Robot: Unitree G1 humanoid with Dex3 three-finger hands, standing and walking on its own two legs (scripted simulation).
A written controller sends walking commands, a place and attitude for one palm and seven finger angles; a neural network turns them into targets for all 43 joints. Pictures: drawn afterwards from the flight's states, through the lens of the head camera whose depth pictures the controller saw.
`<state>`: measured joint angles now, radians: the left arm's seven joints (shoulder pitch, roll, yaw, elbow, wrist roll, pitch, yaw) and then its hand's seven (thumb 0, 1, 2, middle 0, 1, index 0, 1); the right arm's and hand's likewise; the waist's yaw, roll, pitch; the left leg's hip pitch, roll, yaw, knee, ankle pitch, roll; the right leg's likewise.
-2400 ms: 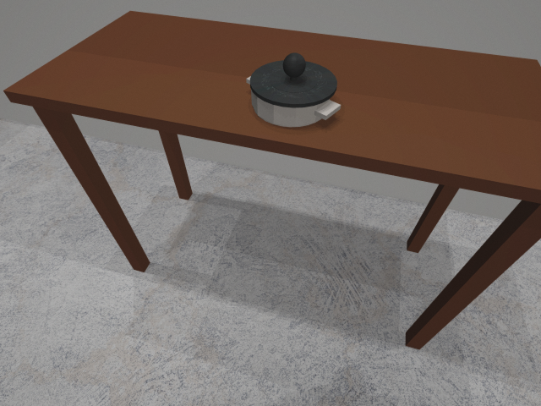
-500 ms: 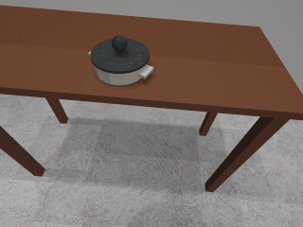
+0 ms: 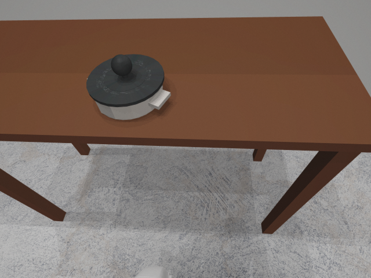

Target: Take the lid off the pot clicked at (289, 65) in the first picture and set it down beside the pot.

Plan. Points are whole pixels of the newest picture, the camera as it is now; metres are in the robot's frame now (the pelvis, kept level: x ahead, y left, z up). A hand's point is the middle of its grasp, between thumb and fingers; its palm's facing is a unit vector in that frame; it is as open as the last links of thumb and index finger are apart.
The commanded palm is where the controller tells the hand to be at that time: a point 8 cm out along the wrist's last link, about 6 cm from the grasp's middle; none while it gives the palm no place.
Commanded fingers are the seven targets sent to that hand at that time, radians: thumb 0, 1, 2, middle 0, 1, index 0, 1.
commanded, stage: come to a stop and stand still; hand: left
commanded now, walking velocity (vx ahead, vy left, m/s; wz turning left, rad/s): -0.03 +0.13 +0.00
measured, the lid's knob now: (121, 65) +0.52 +0.16 +0.17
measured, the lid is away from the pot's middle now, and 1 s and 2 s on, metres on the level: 0.00 0.00 0.00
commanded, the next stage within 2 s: look again from close up in 1.08 s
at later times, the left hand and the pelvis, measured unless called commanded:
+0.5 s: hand out of the picture -0.05 +0.26 -0.17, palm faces +0.06 -0.97 -0.22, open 7.3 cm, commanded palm none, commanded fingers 0.00 0.90 0.90 -0.20 -0.30 -0.20 -0.30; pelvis -0.06 +0.06 +0.01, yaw +1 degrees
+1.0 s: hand out of the picture -0.09 +0.21 -0.17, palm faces +0.02 -0.99 -0.17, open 7.3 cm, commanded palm none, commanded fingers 0.00 0.90 0.90 -0.20 -0.30 -0.20 -0.30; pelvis -0.09 +0.05 +0.01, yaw +0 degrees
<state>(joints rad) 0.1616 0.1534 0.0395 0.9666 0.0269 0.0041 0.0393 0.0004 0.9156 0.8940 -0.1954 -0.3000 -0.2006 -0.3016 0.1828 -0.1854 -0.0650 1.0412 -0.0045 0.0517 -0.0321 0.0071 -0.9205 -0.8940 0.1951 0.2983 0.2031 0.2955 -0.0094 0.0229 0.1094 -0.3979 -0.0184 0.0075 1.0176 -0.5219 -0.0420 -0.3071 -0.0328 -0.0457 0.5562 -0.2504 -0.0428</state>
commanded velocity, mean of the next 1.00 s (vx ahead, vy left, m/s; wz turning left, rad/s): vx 0.00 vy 0.01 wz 0.00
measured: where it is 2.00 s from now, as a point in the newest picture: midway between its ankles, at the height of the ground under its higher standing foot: outside the picture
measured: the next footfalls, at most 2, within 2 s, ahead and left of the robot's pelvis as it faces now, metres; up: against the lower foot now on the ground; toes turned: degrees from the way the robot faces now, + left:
left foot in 0.26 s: -0.01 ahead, +0.15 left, +0.00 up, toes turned +2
right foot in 0.62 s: -0.07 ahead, -0.06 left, +0.00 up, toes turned +0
